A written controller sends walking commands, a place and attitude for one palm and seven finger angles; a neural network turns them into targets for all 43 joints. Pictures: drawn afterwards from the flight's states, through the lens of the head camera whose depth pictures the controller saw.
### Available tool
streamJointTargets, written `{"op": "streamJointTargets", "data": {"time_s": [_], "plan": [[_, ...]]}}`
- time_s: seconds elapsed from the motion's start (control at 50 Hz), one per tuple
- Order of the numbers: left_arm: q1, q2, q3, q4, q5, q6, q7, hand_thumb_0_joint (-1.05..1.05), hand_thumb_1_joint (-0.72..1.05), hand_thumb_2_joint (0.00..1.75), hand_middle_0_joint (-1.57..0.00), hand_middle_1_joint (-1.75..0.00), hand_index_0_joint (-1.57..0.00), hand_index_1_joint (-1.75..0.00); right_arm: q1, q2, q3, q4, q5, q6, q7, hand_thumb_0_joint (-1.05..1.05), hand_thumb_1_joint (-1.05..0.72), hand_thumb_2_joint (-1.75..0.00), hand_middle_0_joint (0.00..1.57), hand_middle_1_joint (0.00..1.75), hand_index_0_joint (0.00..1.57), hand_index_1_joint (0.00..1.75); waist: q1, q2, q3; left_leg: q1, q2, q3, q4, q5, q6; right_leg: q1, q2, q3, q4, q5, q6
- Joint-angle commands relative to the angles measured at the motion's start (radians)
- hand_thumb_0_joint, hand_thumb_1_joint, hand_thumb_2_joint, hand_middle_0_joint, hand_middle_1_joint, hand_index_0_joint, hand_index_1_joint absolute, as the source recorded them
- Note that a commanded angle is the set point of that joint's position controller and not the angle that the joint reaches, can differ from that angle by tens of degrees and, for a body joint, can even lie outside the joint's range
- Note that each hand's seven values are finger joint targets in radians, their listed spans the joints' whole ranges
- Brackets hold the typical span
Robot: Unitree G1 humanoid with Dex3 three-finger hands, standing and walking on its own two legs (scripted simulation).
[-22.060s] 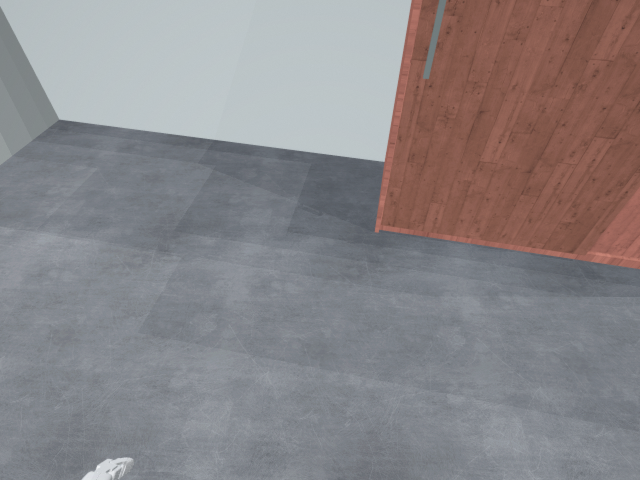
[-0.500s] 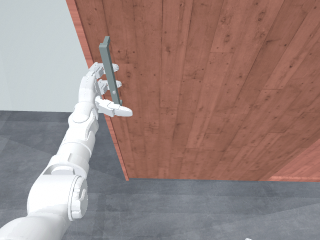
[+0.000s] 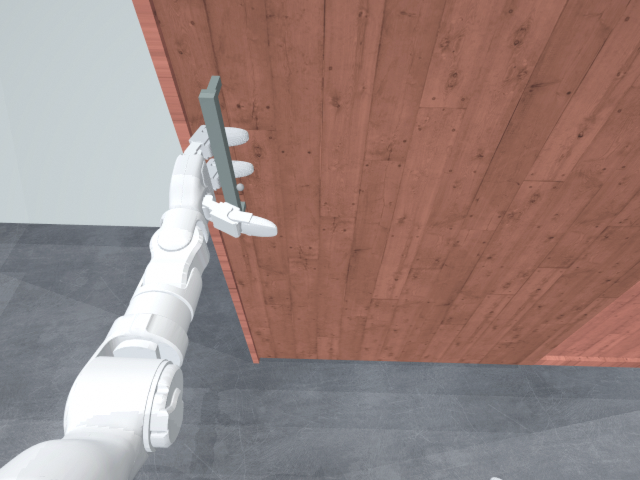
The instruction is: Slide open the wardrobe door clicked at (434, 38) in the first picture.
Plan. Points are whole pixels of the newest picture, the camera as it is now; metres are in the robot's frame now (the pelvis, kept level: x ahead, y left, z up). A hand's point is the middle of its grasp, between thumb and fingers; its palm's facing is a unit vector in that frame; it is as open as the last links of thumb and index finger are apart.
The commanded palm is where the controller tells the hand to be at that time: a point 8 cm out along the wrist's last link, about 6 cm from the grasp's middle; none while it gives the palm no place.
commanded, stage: slide the fingers in behind the handle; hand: left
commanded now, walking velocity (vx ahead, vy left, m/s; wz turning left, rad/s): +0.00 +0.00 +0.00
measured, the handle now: (228, 164) +0.51 +0.11 +0.11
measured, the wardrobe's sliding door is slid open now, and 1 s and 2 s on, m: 0.00 0.00 0.00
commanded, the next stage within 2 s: grip the handle and tug to test in 0.48 s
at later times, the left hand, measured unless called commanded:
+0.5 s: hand (240, 187) +0.45 +0.09 +0.12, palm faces -0.05 -1.00 -0.01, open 14.1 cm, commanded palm +0.43 +0.14 +0.11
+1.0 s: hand (241, 185) +0.46 +0.09 +0.11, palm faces -0.05 -1.00 -0.02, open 10.0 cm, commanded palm +0.44 +0.14 +0.11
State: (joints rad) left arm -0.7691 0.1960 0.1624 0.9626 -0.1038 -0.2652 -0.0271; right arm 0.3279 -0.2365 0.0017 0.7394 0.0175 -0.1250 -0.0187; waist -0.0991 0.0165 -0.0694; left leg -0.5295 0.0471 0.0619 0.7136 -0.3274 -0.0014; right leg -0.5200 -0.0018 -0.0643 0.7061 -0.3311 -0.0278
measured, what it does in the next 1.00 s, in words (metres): stands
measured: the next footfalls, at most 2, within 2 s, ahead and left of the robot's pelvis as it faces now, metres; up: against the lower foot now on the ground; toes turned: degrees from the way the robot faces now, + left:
none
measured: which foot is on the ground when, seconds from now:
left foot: down 0.00-1.00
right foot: down 0.00-1.00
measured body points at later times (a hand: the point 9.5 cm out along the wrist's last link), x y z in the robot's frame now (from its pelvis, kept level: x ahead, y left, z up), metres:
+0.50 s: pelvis +0.00 +0.00 +0.00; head +0.04 +0.01 +0.45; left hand +0.45 +0.14 +0.12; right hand +0.05 -0.25 -0.12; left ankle +0.02 +0.12 -0.72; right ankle +0.01 -0.10 -0.72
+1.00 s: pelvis +0.00 +0.01 +0.00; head +0.05 +0.01 +0.45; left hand +0.46 +0.14 +0.12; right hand +0.05 -0.25 -0.12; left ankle +0.02 +0.12 -0.72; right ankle +0.01 -0.10 -0.72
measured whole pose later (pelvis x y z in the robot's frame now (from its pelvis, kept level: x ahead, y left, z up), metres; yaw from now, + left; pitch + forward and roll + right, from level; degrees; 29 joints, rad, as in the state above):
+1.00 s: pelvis +0.00 +0.01 +0.00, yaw +0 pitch +9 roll -1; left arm -0.83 0.19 0.14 1.02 -0.10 -0.27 0.00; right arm 0.34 -0.24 0.00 0.76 0.01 -0.12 -0.01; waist -0.10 0.02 -0.07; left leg -0.56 0.04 0.05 0.73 -0.33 0.01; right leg -0.54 -0.01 -0.07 0.72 -0.33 -0.02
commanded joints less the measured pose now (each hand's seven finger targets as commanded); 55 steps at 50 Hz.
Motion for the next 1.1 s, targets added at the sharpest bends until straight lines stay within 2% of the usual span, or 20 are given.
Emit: {"op": "streamJointTargets", "data": {"time_s": [0.0, 0.02, 0.08, 0.14, 0.18, 0.26, 0.32, 0.4, 0.42, 0.48, 0.5, 0.56, 0.62, 0.7, 0.76, 0.78, 0.92, 1.0, 1.04, 1.08], "plan": [[-0.480, 0.099, -0.021, -0.204, -0.004, -0.051, 0.003, 0.00, -0.50, 0.30, -0.30, -1.20, -0.30, -1.20, 0.037, -0.141, -0.052, -0.090, 0.008, -0.038, -0.010, 0.00, -0.90, -0.90, 0.20, 0.30, 0.20, 0.30, -0.018, -0.034, -0.319, 0.175, -0.052, -0.046, -0.065, 0.176, 0.016, 0.107, 0.034, 0.048, -0.101, 0.298, 0.016], [-0.485, 0.137, 0.007, -0.187, 0.001, -0.049, 0.006, 0.00, -0.50, 0.30, -0.30, -1.20, -0.30, -1.20, 0.045, -0.147, -0.053, -0.085, 0.006, -0.035, -0.013, 0.00, -0.90, -0.90, 0.20, 0.30, 0.20, 0.30, -0.016, -0.053, -0.310, 0.167, -0.051, -0.048, -0.068, 0.170, 0.017, 0.115, 0.033, 0.050, -0.105, 0.288, 0.015], [-0.521, 0.079, -0.042, -0.209, -0.002, -0.052, 0.003, 0.00, -0.50, 0.30, -0.30, -1.20, -0.30, -1.20, 0.037, -0.140, -0.052, -0.090, 0.007, -0.038, -0.013, 0.00, -0.90, -0.90, 0.20, 0.30, 0.20, 0.30, -0.023, -0.034, -0.330, 0.184, -0.053, -0.051, -0.069, 0.170, 0.016, 0.107, 0.033, 0.048, -0.101, 0.288, 0.013], [-0.511, 0.105, -0.018, -0.205, -0.003, -0.058, 0.010, 0.00, -0.50, 0.30, -0.30, -1.20, -0.30, -1.20, 0.044, -0.145, -0.053, -0.085, 0.005, -0.038, -0.012, 0.00, -0.90, -0.90, 0.20, 0.30, 0.20, 0.30, -0.012, -0.022, -0.354, 0.202, -0.050, -0.058, -0.068, 0.196, 0.013, 0.109, 0.034, 0.043, -0.091, 0.298, 0.010], [-0.511, 0.090, -0.025, -0.197, -0.006, -0.061, 0.010, 0.00, -0.50, 0.30, -0.30, -1.20, -0.30, -1.20, 0.045, -0.142, -0.052, -0.084, 0.005, -0.041, -0.011, 0.00, -0.90, -0.90, 0.20, 0.30, 0.20, 0.30, -0.015, -0.048, -0.348, 0.191, -0.051, -0.057, -0.065, 0.189, 0.014, 0.108, 0.035, 0.042, -0.093, 0.296, 0.011], [-0.550, 0.070, -0.049, -0.201, -0.001, -0.070, 0.011, 0.00, -0.50, 0.30, -0.30, -1.20, -0.30, -1.20, 0.046, -0.142, -0.052, -0.079, 0.004, -0.043, -0.010, 0.00, -0.90, -0.90, 0.20, 0.30, 0.20, 0.30, -0.027, -0.036, -0.341, 0.198, -0.050, -0.061, -0.067, 0.179, 0.013, 0.091, 0.035, 0.039, -0.093, 0.279, 0.011], [-0.521, 0.117, -0.011, -0.177, 0.003, -0.068, 0.015, 0.00, -0.50, 0.30, -0.30, -1.20, -0.30, -1.20, 0.053, -0.149, -0.055, -0.073, 0.002, -0.039, -0.011, 0.00, -0.90, -0.90, 0.20, 0.30, 0.20, 0.30, -0.013, -0.045, -0.347, 0.191, -0.050, -0.062, -0.066, 0.188, 0.013, 0.103, 0.036, 0.040, -0.089, 0.284, 0.008], [-0.559, 0.065, -0.056, -0.188, -0.002, -0.069, 0.010, 0.00, -0.50, 0.30, -0.30, -1.20, -0.30, -1.20, 0.045, -0.141, -0.050, -0.077, 0.005, -0.041, -0.009, 0.00, -0.90, -0.90, 0.20, 0.30, 0.20, 0.30, -0.034, -0.021, -0.325, 0.191, -0.051, -0.058, -0.067, 0.164, 0.013, 0.079, 0.035, 0.040, -0.096, 0.265, 0.011], [-0.545, 0.098, -0.025, -0.183, 0.002, -0.071, 0.013, 0.00, -0.50, 0.30, -0.30, -1.20, -0.30, -1.20, 0.052, -0.148, -0.054, -0.074, 0.002, -0.041, -0.011, 0.00, -0.90, -0.90, 0.20, 0.30, 0.20, 0.30, -0.019, -0.035, -0.340, 0.192, -0.050, -0.062, -0.065, 0.176, 0.013, 0.091, 0.036, 0.039, -0.091, 0.269, 0.008], [-0.569, 0.064, -0.057, -0.163, 0.002, -0.066, 0.014, 0.00, -0.50, 0.30, -0.30, -1.20, -0.30, -1.20, 0.048, -0.142, -0.049, -0.074, 0.003, -0.041, -0.009, 0.00, -0.90, -0.90, 0.20, 0.30, 0.20, 0.30, -0.036, -0.024, -0.320, 0.186, -0.050, -0.064, -0.067, 0.150, 0.011, 0.063, 0.036, 0.036, -0.093, 0.239, 0.011], [-0.579, 0.092, -0.035, -0.167, 0.003, -0.071, 0.018, 0.00, -0.50, 0.30, -0.30, -1.20, -0.30, -1.20, 0.053, -0.147, -0.053, -0.071, 0.002, -0.041, -0.010, 0.00, -0.90, -0.90, 0.20, 0.30, 0.20, 0.30, -0.035, -0.038, -0.322, 0.185, -0.048, -0.065, -0.064, 0.153, 0.013, 0.066, 0.036, 0.039, -0.094, 0.245, 0.010], [-0.585, 0.076, -0.047, -0.170, 0.004, -0.073, 0.021, 0.00, -0.50, 0.30, -0.30, -1.20, -0.30, -1.20, 0.053, -0.147, -0.052, -0.072, 0.000, -0.040, -0.008, 0.00, -0.90, -0.90, 0.20, 0.30, 0.20, 0.30, -0.037, -0.020, -0.345, 0.200, -0.049, -0.067, -0.064, 0.163, 0.012, 0.061, 0.036, 0.036, -0.088, 0.247, 0.010], [-0.550, 0.097, -0.024, -0.151, 0.005, -0.073, 0.022, 0.00, -0.36, 0.36, -0.32, -1.22, -0.32, -1.22, 0.058, -0.151, -0.054, -0.072, -0.001, -0.040, -0.007, 0.00, -0.90, -0.90, 0.20, 0.30, 0.20, 0.30, -0.023, -0.029, -0.345, 0.196, -0.048, -0.068, -0.061, 0.172, 0.011, 0.068, 0.038, 0.033, -0.085, 0.249, 0.007], [-0.597, 0.091, -0.037, -0.149, 0.007, -0.077, 0.022, 0.00, -0.17, 0.44, -0.33, -1.25, -0.33, -1.25, 0.059, -0.148, -0.051, -0.070, 0.000, -0.039, -0.007, 0.00, -0.90, -0.90, 0.20, 0.30, 0.20, 0.30, -0.038, -0.030, -0.335, 0.178, -0.049, -0.066, -0.061, 0.149, 0.011, 0.061, 0.036, 0.038, -0.087, 0.239, 0.010], [-0.561, 0.101, -0.023, -0.164, 0.007, -0.079, 0.021, 0.00, -0.03, 0.50, -0.35, -1.27, -0.35, -1.27, 0.060, -0.149, -0.053, -0.074, -0.001, -0.040, -0.006, 0.00, -0.90, -0.90, 0.20, 0.30, 0.20, 0.30, -0.023, -0.016, -0.370, 0.198, -0.047, -0.068, -0.057, 0.195, 0.008, 0.079, 0.037, 0.034, -0.075, 0.277, 0.006], [-0.561, 0.079, -0.039, -0.172, 0.004, -0.079, 0.020, 0.00, 0.01, 0.52, -0.35, -1.27, -0.35, -1.27, 0.056, -0.145, -0.051, -0.078, 0.000, -0.041, -0.004, 0.00, -0.90, -0.90, 0.20, 0.30, 0.20, 0.30, -0.026, -0.008, -0.369, 0.199, -0.049, -0.065, -0.056, 0.194, 0.008, 0.078, 0.038, 0.034, -0.078, 0.278, 0.007], [-0.555, 0.102, -0.023, -0.159, 0.007, -0.071, 0.020, 0.00, 0.34, 0.66, -0.39, -1.32, -0.39, -1.32, 0.065, -0.150, -0.054, -0.074, 0.000, -0.035, -0.006, 0.00, -0.90, -0.90, 0.20, 0.30, 0.20, 0.30, -0.027, -0.042, -0.339, 0.177, -0.049, -0.062, -0.060, 0.179, 0.012, 0.085, 0.039, 0.037, -0.087, 0.273, 0.009], [-0.559, 0.073, -0.046, -0.192, 0.006, -0.074, 0.018, 0.00, 0.53, 0.74, -0.41, -1.35, -0.41, -1.35, 0.060, -0.144, -0.054, -0.078, 0.001, -0.037, -0.004, 0.00, -0.90, -0.90, 0.20, 0.30, 0.20, 0.30, -0.030, 0.000, -0.359, 0.208, -0.048, -0.062, -0.054, 0.208, 0.010, 0.077, 0.038, 0.035, -0.081, 0.295, 0.008], [-0.520, 0.085, -0.032, -0.188, 0.005, -0.071, 0.020, 0.00, 0.62, 0.78, -0.42, -1.36, -0.42, -1.36, 0.062, -0.147, -0.057, -0.080, 0.001, -0.036, -0.003, 0.00, -0.90, -0.90, 0.20, 0.30, 0.20, 0.30, -0.021, -0.019, -0.373, 0.213, -0.046, -0.065, -0.053, 0.228, 0.010, 0.088, 0.040, 0.035, -0.079, 0.310, 0.008], [-0.537, 0.054, -0.060, -0.213, 0.001, -0.071, 0.017, 0.00, 0.71, 0.82, -0.43, -1.37, -0.43, -1.37, 0.056, -0.142, -0.054, -0.082, 0.001, -0.038, -0.001, 0.00, -0.90, -0.90, 0.20, 0.30, 0.20, 0.30, -0.025, -0.008, -0.367, 0.214, -0.049, -0.063, -0.055, 0.227, 0.010, 0.088, 0.040, 0.035, -0.081, 0.313, 0.008]]}}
